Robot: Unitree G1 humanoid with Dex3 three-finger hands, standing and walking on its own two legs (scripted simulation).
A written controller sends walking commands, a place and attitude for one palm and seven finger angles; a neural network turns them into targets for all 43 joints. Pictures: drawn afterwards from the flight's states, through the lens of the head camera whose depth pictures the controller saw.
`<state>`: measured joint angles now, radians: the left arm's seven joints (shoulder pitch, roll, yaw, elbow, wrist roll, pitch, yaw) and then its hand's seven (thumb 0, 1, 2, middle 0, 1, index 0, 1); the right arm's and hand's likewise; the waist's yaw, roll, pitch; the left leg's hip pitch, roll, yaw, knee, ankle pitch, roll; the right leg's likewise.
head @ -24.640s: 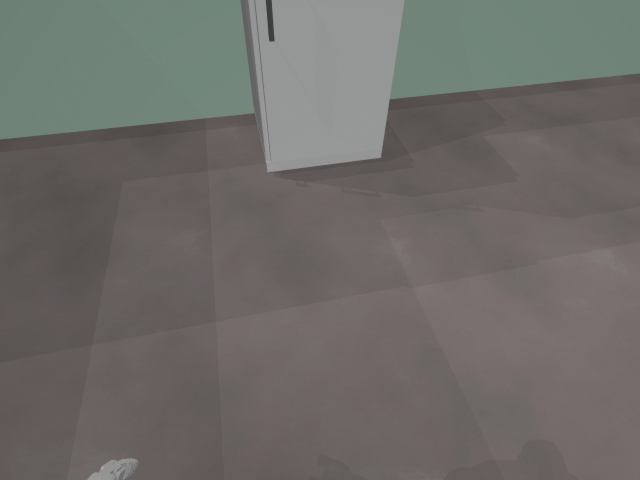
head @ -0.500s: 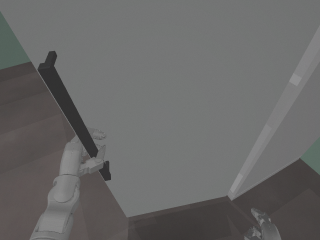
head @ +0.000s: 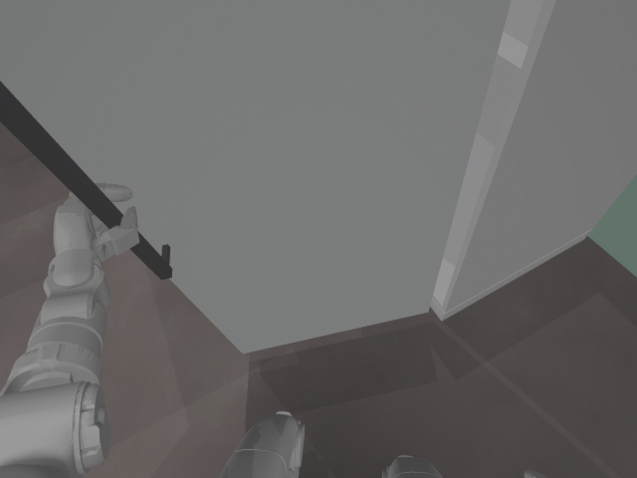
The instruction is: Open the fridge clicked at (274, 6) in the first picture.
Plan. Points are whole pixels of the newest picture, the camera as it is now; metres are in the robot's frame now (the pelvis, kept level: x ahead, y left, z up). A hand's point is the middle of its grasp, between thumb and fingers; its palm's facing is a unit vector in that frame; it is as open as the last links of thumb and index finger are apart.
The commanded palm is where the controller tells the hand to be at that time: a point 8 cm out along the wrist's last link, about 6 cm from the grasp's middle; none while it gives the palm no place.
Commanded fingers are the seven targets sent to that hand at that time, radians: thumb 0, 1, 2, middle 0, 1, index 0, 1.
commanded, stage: stop walking and hold the door back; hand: left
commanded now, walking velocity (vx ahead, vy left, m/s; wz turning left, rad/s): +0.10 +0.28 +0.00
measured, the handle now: (97, 188) +0.44 +0.30 +0.12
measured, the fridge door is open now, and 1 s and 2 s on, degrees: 73 66 66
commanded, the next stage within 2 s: loosen the grip on the handle in 0.16 s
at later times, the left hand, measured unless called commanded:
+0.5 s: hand (131, 190) +0.47 +0.29 +0.08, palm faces +0.33 -0.91 -0.25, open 8.1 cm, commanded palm +0.39 +0.33 +0.07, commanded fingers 0.00 -0.55 0.20 -0.41 -1.35 -0.41 -1.35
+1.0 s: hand (124, 207) +0.46 +0.31 +0.05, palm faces +0.41 -0.86 -0.30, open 13.9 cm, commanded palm +0.41 +0.35 +0.07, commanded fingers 0.00 -0.55 0.20 -0.25 -1.15 -0.25 -1.15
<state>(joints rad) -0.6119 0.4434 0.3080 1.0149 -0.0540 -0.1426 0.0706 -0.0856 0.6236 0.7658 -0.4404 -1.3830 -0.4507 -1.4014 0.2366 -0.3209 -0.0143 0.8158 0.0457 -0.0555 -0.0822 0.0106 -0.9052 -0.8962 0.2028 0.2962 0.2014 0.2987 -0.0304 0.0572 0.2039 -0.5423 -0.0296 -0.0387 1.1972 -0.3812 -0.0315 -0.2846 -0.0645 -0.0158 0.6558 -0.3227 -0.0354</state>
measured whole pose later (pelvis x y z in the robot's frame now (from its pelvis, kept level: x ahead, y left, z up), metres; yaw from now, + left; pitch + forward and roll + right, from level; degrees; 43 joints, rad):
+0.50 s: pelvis +0.04 +0.05 +0.00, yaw -2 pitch +4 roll -1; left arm -0.55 0.37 0.31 0.69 0.05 0.09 0.12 0.01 0.25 0.60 -0.30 -1.29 -0.46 -1.41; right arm 0.32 -0.27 -0.04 0.68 0.02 -0.11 0.03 0.01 -0.91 -0.90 0.20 0.30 0.20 0.30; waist -0.05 -0.01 -0.02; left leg -0.42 0.05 -0.02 0.60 -0.25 -0.03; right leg -0.33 -0.02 0.00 0.59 -0.33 0.03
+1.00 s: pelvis +0.03 +0.09 -0.01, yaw -2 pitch +4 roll -2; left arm -0.65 0.29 0.27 0.79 0.12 0.24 0.32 -0.02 -0.54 0.20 -0.26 -1.16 -0.36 -1.26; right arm 0.28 -0.22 0.02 0.73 -0.04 -0.08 -0.04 0.01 -0.90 -0.90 0.20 0.30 0.20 0.30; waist -0.05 -0.01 -0.04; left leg -0.49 0.01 -0.01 0.67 -0.26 0.02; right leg -0.38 -0.06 0.01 0.61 -0.32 0.04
